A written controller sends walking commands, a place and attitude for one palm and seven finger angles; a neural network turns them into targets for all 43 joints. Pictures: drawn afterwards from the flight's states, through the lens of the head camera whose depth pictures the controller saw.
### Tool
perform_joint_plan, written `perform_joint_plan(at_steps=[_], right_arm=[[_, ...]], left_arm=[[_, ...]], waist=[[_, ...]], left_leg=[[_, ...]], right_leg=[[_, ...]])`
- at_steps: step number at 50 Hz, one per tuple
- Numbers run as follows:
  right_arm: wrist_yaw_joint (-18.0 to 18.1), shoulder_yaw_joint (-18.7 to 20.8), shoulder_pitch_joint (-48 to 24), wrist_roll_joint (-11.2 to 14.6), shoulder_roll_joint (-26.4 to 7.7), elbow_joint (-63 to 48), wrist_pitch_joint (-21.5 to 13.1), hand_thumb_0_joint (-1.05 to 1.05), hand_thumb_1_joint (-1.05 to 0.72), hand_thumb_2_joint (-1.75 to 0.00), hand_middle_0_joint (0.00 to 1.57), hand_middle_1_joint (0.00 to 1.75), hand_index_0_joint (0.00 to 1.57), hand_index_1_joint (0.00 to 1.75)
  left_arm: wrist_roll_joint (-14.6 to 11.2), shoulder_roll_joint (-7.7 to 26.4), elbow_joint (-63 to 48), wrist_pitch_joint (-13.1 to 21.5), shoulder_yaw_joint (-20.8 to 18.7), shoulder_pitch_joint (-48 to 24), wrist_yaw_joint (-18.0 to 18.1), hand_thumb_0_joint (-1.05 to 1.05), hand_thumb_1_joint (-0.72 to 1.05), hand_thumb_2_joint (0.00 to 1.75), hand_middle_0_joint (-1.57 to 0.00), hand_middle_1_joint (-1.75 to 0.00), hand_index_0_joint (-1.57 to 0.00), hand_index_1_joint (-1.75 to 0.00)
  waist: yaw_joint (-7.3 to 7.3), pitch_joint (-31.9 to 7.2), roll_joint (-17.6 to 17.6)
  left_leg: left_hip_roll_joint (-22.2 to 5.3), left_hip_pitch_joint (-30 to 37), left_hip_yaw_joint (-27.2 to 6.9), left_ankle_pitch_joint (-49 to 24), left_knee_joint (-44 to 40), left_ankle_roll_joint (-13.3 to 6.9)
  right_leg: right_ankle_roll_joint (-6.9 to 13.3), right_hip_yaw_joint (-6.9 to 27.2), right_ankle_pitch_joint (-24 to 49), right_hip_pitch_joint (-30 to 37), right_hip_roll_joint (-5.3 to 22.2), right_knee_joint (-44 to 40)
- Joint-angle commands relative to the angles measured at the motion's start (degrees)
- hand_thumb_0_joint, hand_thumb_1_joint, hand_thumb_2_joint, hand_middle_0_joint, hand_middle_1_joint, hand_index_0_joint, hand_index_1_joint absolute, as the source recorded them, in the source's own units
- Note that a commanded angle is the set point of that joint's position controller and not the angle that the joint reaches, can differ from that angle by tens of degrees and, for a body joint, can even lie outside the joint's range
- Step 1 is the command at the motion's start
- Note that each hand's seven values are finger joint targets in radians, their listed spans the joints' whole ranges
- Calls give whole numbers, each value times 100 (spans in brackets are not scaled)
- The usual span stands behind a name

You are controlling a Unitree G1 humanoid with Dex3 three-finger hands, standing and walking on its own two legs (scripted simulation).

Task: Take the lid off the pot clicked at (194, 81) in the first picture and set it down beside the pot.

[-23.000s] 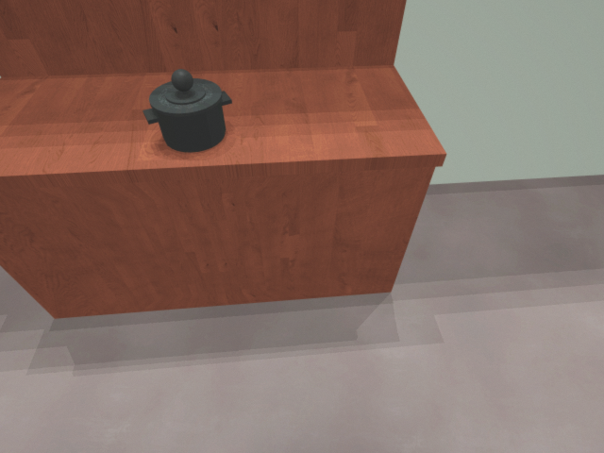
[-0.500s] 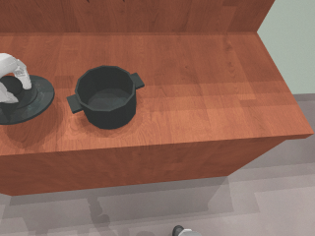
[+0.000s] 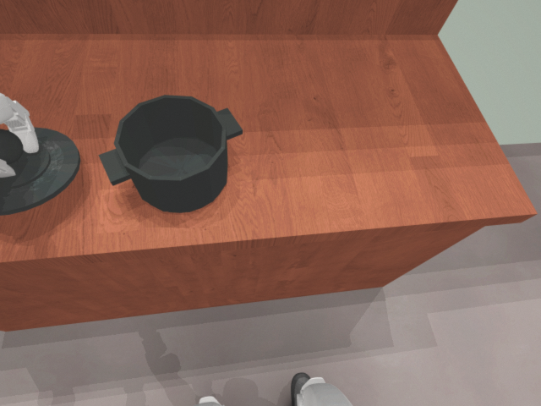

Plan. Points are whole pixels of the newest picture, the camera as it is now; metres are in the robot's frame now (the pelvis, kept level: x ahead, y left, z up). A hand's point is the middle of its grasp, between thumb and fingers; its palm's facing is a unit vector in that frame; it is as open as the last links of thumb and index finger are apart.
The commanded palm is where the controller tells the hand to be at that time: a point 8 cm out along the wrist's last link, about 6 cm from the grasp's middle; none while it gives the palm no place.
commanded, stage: lower the lid onto the table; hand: left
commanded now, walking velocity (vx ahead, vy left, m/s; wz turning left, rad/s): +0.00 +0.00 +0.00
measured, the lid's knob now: (1, 147) +0.48 +0.35 +0.05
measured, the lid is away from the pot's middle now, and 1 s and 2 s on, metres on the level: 0.23 0.23 0.23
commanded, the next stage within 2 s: open the fingers wide in 0.38 s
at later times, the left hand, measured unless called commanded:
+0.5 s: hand (5, 164) +0.47 +0.35 +0.03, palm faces -0.53 -0.12 -0.84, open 7.1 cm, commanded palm +0.49 +0.33 +0.07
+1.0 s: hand (3, 179) +0.44 +0.34 +0.03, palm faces -0.51 -0.12 -0.85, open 7.3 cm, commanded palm +0.48 +0.34 +0.07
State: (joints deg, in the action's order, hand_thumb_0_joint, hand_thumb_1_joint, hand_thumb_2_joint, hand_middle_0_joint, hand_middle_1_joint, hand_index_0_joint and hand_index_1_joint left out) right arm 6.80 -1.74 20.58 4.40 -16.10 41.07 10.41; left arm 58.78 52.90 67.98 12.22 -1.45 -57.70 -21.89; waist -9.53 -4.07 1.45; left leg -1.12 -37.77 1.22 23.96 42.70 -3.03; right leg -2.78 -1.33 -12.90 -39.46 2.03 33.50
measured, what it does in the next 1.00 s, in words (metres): stands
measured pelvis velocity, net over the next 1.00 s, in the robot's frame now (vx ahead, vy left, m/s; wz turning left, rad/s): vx -0.01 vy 0.00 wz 0.00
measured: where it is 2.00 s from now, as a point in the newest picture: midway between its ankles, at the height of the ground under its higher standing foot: outside the picture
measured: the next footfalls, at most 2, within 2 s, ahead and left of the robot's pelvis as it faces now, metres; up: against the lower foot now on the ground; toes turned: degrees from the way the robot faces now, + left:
none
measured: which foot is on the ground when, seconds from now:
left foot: down 0.00-1.00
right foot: down 0.00-1.00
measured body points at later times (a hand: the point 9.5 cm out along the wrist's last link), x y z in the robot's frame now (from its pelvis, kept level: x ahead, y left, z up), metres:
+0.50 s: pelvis +0.00 +0.00 -0.01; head +0.14 +0.03 +0.42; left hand +0.49 +0.35 +0.08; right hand -0.04 -0.27 -0.12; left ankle -0.05 +0.08 -0.71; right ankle +0.02 -0.17 -0.71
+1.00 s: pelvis -0.01 +0.00 -0.01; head +0.12 +0.03 +0.42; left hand +0.47 +0.35 +0.08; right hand +0.00 -0.28 -0.12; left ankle -0.05 +0.08 -0.71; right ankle +0.02 -0.17 -0.71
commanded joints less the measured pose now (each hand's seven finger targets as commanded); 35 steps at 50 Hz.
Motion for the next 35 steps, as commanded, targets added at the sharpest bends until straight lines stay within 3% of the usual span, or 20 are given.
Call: perform_joint_plan(at_steps=[1, 6, 7, 8, 10, 11, 14, 16, 20, 23, 24, 25, 27, 29, 32, 34, 35], right_arm=[[114, 373, 977, -53, -1134, -128, 25, 0, -90, -90, 20, 30, 20, 30], [119, 349, 1028, -68, -1130, -134, 20, 0, -90, -90, 20, 30, 20, 30], [114, 312, 976, -53, -1119, -165, 17, 0, -90, -90, 20, 30, 20, 30], [110, 312, 983, -62, -1126, -159, 13, 0, -90, -90, 20, 30, 20, 30], [111, 313, 998, -73, -1142, -176, 24, 0, -90, -90, 20, 30, 20, 30], [110, 320, 1036, -90, -1114, -200, 25, 0, -90, -90, 20, 30, 20, 30], [105, 288, 1004, -80, -1125, -231, 23, 0, -90, -90, 20, 30, 20, 30], [109, 290, 1062, -88, -1147, -246, 47, 0, -90, -90, 20, 30, 20, 30], [101, 315, 1050, -104, -1140, -206, 85, 0, -90, -90, 20, 30, 20, 30], [101, 280, 1052, -95, -1147, -226, 125, 0, -90, -90, 20, 30, 20, 30], [-11, 388, 1032, -104, -1022, -411, 144, 0, -90, -90, 20, 30, 20, 30], [-50, 439, 955, -159, -1081, -367, 189, 0, -90, -90, 20, 30, 20, 30], [-51, 470, 957, -203, -1101, -269, 304, 0, -90, -90, 20, 30, 20, 30], [5, 429, 971, -167, -1078, -248, 280, 0, -90, -90, 20, 30, 20, 30], [7, 382, 932, -137, -1072, -212, 218, 0, -90, -90, 20, 30, 20, 30], [-7, 381, 896, -139, -1076, -233, 221, 0, -90, -90, 20, 30, 20, 30], [-17, 392, 883, -134, -1057, -232, 220, 0, -90, -90, 20, 30, 20, 30]], left_arm=[[-134, 1875, -1348, 57, -398, -2698, 297, 0, 78, 77, -100, -109, -90, -105], [-97, 1928, -1158, 53, -473, -2627, 394, 0, 78, 77, -100, -109, -90, -105], [-59, 1975, -981, 46, -476, -2545, 413, 0, 78, 77, -100, -109, -90, -105], [-64, 1897, -1081, 38, -399, -2632, 420, 0, 78, 77, -100, -109, -90, -105], [4, 2161, -1176, 66, -618, -2649, 490, 0, 78, 77, -100, -109, -90, -105], [35, 2058, -1126, 46, -533, -2620, 499, 0, 78, 77, -100, -109, -90, -105], [-1, 2028, -912, 11, -471, -2539, 481, 0, 78, 77, -100, -109, -90, -105], [27, 2290, -1003, 54, -668, -2515, 489, 0, 78, 77, -100, -109, -90, -105], [17, 2096, -1078, 108, -579, -2517, 466, 0, 78, 77, -100, -109, -90, -105], [-4, 2150, -897, 99, -576, -2429, 449, 0, 78, 77, -100, -109, -90, -105], [-107, 1598, -914, 89, -610, -1331, 420, 0, 78, 77, -100, -109, -90, -105], [-138, 1556, -1411, 215, -689, -1309, 411, 0, 77, 76, -99, -109, -89, -105], [-111, 2010, -1865, 249, -931, -2042, 470, 0, 74, 72, -95, -109, -85, -105], [-95, 2103, -1637, 180, -943, -2199, 581, 0, 72, 69, -91, -109, -82, -105], [-53, 1990, -1356, 164, -855, -1952, 675, 0, 67, 64, -85, -108, -77, -105], [-41, 1969, -1444, 146, -822, -2006, 698, 0, 64, 62, -81, -108, -74, -105], [-28, 1774, -1470, 149, -683, -2028, 683, 0, 63, 60, -80, -108, -72, -105]], waist=[[-15, -2814, 1332], [-51, -2758, 1142], [-37, -2569, 1104], [-53, -2611, 1142], [11, -2787, 1275], [-25, -2842, 1365], [-69, -2683, 1138], [-33, -2843, 1199], [-62, -2898, 1380], [-93, -2746, 1133], [232, -2963, 1283], [247, -3113, 1442], [121, -3243, 1409], [15, -3060, 1154], [61, -2740, 1274], [72, -2783, 1280], [69, -2826, 1419]], left_leg=[[6, 2336, -266, -4489, -181, 71], [10, 2144, -262, -4395, -118, 54], [43, 1884, -230, -4103, -109, 32], [31, 1883, -219, -4014, -133, 22], [17, 2021, -271, -4333, -85, 71], [28, 2074, -273, -4376, -63, 95], [55, 1709, -189, -3944, -11, 1], [49, 1816, -239, -4250, 49, 35], [7, 2000, -278, -4603, 154, 90], [37, 1629, -238, -4162, 195, 27], [84, 1902, -294, -4662, 145, 128], [-13, 2284, -335, -5233, 166, 240], [-21, 2342, -351, -5058, 188, 190], [40, 1972, -274, -4472, 124, 57], [40, 1933, -262, -4403, 104, 85], [45, 1894, -263, -4286, 66, 80], [37, 2038, -285, -4488, 69, 126]], right_leg=[[440, -371, 1476, 719, -470, 63], [431, -356, 1461, 687, -486, 125], [438, -352, 1380, 701, -478, 131], [443, -354, 1379, 720, -476, 143], [469, -358, 1460, 697, -473, 204], [455, -362, 1413, 634, -492, 216], [429, -331, 1414, 714, -483, 229], [434, -351, 1468, 690, -496, 308], [448, -385, 1481, 417, -510, 356], [422, -366, 1350, 470, -523, 390], [505, -453, 1482, 566, -528, 434], [533, -492, 1573, 388, -541, 436], [482, -390, 1546, 454, -544, 338], [454, -335, 1552, 670, -525, 286], [470, -370, 1409, 479, -516, 294], [482, -363, 1419, 561, -505, 291], [503, -381, 1415, 450, -504, 306]])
